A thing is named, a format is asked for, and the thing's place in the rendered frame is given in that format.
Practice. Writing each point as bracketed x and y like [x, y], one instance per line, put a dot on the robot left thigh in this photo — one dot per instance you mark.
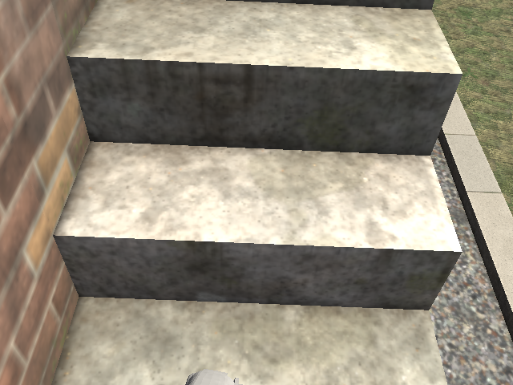
[211, 377]

